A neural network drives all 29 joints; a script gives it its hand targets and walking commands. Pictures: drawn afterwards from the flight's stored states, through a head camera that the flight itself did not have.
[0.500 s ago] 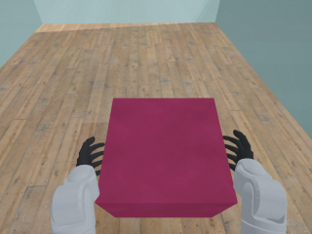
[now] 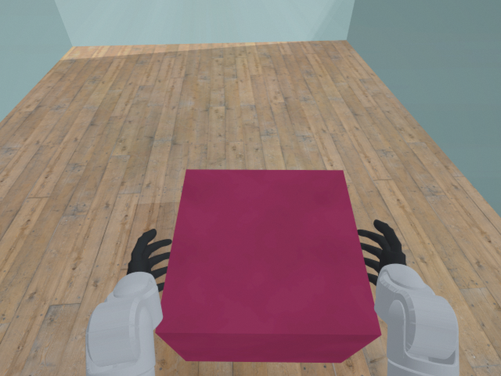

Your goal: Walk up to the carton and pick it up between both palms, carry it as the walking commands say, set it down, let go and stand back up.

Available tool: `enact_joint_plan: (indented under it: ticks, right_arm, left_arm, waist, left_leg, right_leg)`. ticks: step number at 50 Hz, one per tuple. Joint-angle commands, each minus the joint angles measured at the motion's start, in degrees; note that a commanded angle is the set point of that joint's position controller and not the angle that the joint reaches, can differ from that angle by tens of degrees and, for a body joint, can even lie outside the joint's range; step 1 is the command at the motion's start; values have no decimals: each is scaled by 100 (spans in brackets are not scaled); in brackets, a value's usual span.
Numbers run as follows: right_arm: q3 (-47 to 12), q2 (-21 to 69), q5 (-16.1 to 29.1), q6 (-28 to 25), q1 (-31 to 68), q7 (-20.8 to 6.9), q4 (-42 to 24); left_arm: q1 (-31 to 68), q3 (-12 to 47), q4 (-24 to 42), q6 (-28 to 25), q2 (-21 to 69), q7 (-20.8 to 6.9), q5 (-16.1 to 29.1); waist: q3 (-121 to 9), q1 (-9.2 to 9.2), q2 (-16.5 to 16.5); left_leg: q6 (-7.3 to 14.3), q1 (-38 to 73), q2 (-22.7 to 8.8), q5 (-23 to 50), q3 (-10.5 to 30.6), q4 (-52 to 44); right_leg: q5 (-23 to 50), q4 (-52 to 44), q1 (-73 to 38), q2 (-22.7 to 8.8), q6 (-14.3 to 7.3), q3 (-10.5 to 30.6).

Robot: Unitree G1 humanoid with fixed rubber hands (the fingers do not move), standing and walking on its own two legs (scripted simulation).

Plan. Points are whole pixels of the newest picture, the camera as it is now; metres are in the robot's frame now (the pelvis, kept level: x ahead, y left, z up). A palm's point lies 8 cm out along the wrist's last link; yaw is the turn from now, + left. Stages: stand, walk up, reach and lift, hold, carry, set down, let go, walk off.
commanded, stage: carry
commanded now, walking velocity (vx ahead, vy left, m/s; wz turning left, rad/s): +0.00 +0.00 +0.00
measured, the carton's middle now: (263, 266) +0.31 -0.01 +0.01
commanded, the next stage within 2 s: hold in 1.08 s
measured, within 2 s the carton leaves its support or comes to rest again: neither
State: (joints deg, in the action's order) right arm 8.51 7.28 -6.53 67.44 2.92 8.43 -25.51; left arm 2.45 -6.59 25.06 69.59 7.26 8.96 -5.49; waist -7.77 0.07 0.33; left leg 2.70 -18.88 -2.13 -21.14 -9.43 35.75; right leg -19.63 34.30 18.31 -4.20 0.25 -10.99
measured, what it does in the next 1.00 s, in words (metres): stands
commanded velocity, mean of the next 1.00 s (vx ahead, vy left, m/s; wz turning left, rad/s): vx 0.00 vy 0.00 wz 0.00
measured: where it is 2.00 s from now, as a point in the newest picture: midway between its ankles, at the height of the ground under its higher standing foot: outside the picture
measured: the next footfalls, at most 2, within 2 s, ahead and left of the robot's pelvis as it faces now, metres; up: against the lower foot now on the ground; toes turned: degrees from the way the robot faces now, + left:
none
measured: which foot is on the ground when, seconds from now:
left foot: down 0.00-1.00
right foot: down 0.00-1.00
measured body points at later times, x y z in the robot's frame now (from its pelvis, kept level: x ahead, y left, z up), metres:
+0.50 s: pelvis -0.03 -0.01 +0.01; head -0.05 -0.01 +0.46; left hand +0.25 +0.15 +0.06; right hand +0.24 -0.20 +0.07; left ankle -0.03 +0.08 -0.73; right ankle -0.02 -0.11 -0.73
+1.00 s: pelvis -0.03 -0.03 +0.01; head -0.05 -0.02 +0.46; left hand +0.25 +0.14 +0.05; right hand +0.24 -0.21 +0.06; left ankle -0.03 +0.08 -0.73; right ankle -0.02 -0.11 -0.73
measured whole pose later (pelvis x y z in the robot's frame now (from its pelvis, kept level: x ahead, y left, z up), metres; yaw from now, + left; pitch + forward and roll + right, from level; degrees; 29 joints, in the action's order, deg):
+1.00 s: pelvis -0.03 -0.03 +0.01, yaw -1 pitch +3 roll +0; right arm 11.0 7.4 -10.9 47.9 6.5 4.9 -3.6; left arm 5.9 -9.9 3.3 49.3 7.3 4.5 -10.3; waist -6.2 0.1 0.0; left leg 0.7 -17.9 -4.1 -15.3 -9.6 30.5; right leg -14.1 28.5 17.4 -1.4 -2.6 -11.1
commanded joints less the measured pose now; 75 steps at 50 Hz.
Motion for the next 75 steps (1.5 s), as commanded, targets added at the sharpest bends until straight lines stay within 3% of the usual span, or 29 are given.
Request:
enact_joint_plan:
  ticks: [1, 9, 24, 36, 54, 55, 58, 59, 60, 63, 64, 66, 70, 75]
  right_arm:
    - [-4042, 4875, 2187, -35, 2492, -1515, -249]
    - [-3715, 4776, 1914, -448, 2676, -1575, 377]
    - [-3320, 4641, 1465, -1448, 2916, -1766, 1463]
    - [-3314, 4450, 1309, -1923, 2802, -1830, 1607]
    - [-3134, 4162, 1217, -2088, 2797, -1804, 1802]
    - [-2366, 3664, 506, -2309, 2060, -1836, 3812]
    - [-3131, 4321, 666, -3088, 2172, -1832, 2912]
    - [-3499, 4629, 835, -3181, 2687, -1863, 2492]
    - [-3761, 4833, 978, -3236, 3343, -1939, 2267]
    - [-3808, 4818, 946, -3177, 3286, -1964, 2523]
    - [-3718, 4811, 853, -3153, 3329, -1984, 2806]
    - [-3526, 4885, 699, -3106, 3334, -2033, 3222]
    - [-3025, 5024, 468, -3131, 3668, -2269, 3970]
    - [-2635, 5141, 387, -3276, 4254, -2557, 4386]
  left_arm:
    - [2980, 3937, 453, -318, 4745, -1380, 2133]
    - [3182, 3627, -170, -746, 4668, -1466, 1890]
    - [3389, 3147, -1155, -1785, 4512, -1685, 1343]
    - [3267, 3128, -1254, -2250, 4325, -1801, 1231]
    - [3225, 2961, -1488, -2405, 4104, -1779, 1157]
    - [2395, 1794, -3498, -2632, 3121, -1944, 489]
    - [3046, 2812, -2276, -3409, 3605, -2225, 832]
    - [3363, 2991, -2006, -3494, 3806, -2260, 901]
    - [3612, 2932, -1719, -3530, 3880, -2269, 923]
    - [3387, 2781, -1866, -3417, 3800, -2349, 1088]
    - [3448, 2641, -2066, -3349, 3738, -2381, 1057]
    - [3579, 2562, -2420, -3246, 3825, -2485, 1036]
    - [4154, 2342, -3105, -3116, 4250, -2643, 870]
    - [4733, 2148, -3657, -3153, 4803, -2736, 735]
  waist:
    - [-1212, 11, 84]
    - [-1066, 11, 40]
    - [-1236, 26, 2]
    - [-1345, 24, -31]
    - [-1294, 12, -18]
    - [235, -327, 98]
    - [-1372, -62, 113]
    - [-1874, -197, -49]
    - [-1912, -544, -17]
    - [-1532, -784, -109]
    - [-1216, -884, -250]
    - [-905, -864, -285]
    - [-421, -735, -23]
    - [-275, -685, 357]
  left_leg:
    - [-72, 545, -925, 2429, 1043, -698]
    - [-123, 358, -882, 1558, 1002, -920]
    - [-194, 506, -835, 1512, 855, -928]
    - [-234, 639, -822, 1677, 735, -866]
    - [-296, 600, -828, 1580, 677, -916]
    - [1, 673, 668, 1664, 1170, -1620]
    - [7, 991, 630, 2975, 1488, -1508]
    - [34, 977, 628, 3247, 1466, -1470]
    - [13, 740, 635, 3231, 1370, -1514]
    - [-48, 610, 656, 2841, 1247, -1705]
    - [-44, 592, 679, 2471, 1181, -1765]
    - [-34, 673, 650, 1962, 1140, -1838]
    - [-3, 624, 524, 990, 1171, -2035]
    - [15, 191, 298, 275, 1321, -2389]
  right_leg:
    - [1360, -386, -392, -501, -105, 674]
    - [916, -682, -324, -544, -133, 780]
    - [1308, -910, -510, -572, -193, 825]
    - [1825, -935, -668, -569, -210, 806]
    - [1866, -1031, -706, -545, -224, 856]
    - [2082, -1419, -1698, 492, -164, 1771]
    - [3659, -1142, -2776, 590, -94, 1861]
    - [4032, -1043, -2962, 651, -79, 1889]
    - [3890, -1062, -3037, 695, -104, 1899]
    - [3554, -1198, -3068, 661, -87, 1868]
    - [2936, -1326, -2815, 667, -78, 1861]
    - [2217, -1437, -2546, 664, -110, 1864]
    - [1010, -1527, -2191, 755, -196, 1814]
    - [776, -1370, -2513, 872, -221, 1700]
